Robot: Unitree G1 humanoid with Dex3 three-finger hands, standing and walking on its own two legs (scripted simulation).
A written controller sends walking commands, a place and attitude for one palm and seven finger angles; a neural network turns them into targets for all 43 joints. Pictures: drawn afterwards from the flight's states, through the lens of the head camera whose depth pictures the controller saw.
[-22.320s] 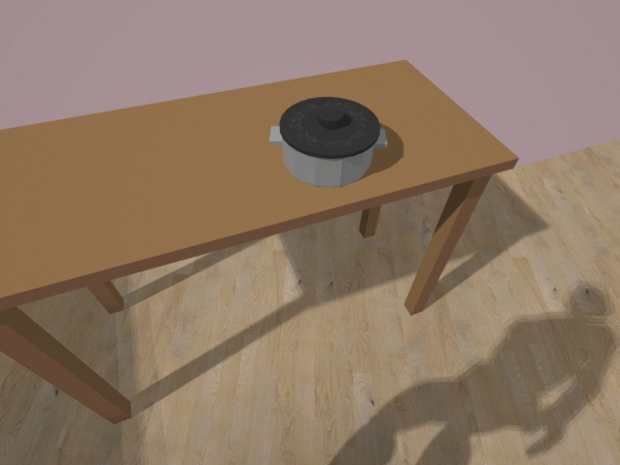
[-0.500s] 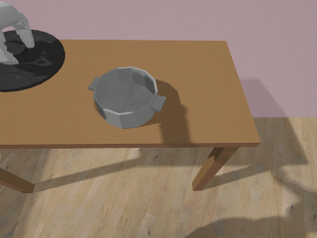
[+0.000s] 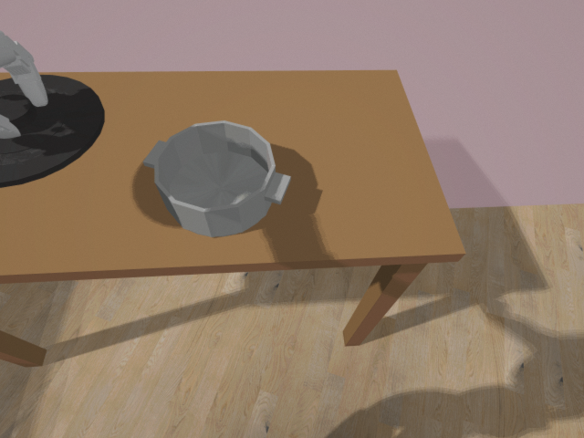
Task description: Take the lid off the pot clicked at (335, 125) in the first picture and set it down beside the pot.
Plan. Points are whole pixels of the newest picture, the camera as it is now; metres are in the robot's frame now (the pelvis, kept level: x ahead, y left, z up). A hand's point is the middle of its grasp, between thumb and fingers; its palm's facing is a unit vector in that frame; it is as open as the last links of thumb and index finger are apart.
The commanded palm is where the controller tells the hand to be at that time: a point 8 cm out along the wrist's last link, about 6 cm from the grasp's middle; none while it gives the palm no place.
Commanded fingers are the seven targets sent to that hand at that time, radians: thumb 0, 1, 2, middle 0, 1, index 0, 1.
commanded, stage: lower the lid onto the table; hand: left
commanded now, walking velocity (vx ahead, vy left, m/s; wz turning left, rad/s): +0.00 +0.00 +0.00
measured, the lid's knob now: (10, 112) +0.50 +0.33 +0.15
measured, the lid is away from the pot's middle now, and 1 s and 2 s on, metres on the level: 0.23 0.23 0.22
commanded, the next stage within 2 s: none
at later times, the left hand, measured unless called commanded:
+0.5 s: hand (16, 137) +0.46 +0.32 +0.14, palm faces -0.43 -0.09 -0.90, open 8.1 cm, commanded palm +0.50 +0.33 +0.22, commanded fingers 0.00 0.57 1.02 -0.80 -1.07 -0.81 -1.07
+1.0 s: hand (32, 151) +0.47 +0.32 +0.11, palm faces -0.46 -0.09 -0.88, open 8.1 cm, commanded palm +0.52 +0.33 +0.18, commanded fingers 0.00 0.57 1.02 -0.80 -1.07 -0.81 -1.07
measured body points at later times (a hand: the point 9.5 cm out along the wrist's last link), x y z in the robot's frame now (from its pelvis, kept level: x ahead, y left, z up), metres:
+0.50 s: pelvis -0.01 +0.00 +0.00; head +0.08 +0.01 +0.44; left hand +0.48 +0.32 +0.19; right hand +0.02 -0.28 -0.12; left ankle -0.03 +0.06 -0.74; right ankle -0.01 -0.15 -0.74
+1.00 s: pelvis +0.00 +0.00 -0.01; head +0.09 +0.02 +0.43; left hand +0.49 +0.33 +0.16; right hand -0.01 -0.28 -0.12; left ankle -0.03 +0.06 -0.74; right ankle -0.01 -0.15 -0.74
